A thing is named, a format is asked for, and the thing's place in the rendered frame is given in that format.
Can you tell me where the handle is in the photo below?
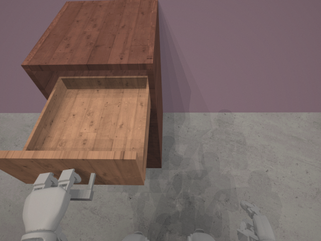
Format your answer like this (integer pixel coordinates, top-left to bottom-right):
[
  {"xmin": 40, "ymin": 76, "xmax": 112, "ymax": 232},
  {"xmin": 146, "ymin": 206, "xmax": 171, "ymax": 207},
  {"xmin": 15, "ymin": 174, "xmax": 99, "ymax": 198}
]
[{"xmin": 52, "ymin": 173, "xmax": 96, "ymax": 201}]

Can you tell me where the left robot forearm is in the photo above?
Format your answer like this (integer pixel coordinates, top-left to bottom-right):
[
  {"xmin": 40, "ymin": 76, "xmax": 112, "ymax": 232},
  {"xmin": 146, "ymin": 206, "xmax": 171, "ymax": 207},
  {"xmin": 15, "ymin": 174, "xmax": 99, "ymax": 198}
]
[{"xmin": 21, "ymin": 230, "xmax": 57, "ymax": 241}]

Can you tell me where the left robot hand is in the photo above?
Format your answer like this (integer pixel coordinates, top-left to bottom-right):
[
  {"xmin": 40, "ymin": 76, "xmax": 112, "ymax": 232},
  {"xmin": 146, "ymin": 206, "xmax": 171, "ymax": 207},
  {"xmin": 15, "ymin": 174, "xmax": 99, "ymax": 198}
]
[{"xmin": 23, "ymin": 169, "xmax": 81, "ymax": 241}]

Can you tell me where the right robot hand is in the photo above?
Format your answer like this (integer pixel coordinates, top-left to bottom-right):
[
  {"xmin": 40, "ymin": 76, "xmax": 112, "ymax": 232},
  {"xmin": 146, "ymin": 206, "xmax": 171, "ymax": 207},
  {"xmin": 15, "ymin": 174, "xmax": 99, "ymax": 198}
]
[{"xmin": 237, "ymin": 200, "xmax": 277, "ymax": 241}]

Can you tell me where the cabinet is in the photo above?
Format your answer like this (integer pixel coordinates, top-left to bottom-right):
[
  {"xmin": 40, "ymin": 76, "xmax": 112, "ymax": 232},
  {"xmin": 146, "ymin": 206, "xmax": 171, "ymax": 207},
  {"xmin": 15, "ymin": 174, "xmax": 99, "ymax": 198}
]
[{"xmin": 21, "ymin": 0, "xmax": 163, "ymax": 168}]

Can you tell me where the drawer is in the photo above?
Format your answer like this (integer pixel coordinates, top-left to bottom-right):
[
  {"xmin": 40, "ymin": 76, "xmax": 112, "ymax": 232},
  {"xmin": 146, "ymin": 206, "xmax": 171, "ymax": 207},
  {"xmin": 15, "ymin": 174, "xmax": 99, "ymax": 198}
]
[{"xmin": 0, "ymin": 76, "xmax": 150, "ymax": 185}]

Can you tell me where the robot right shin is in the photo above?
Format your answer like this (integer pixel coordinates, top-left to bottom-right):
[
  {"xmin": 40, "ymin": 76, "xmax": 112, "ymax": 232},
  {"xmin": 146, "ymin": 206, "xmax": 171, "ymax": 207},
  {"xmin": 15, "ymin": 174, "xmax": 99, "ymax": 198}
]
[{"xmin": 194, "ymin": 229, "xmax": 204, "ymax": 233}]

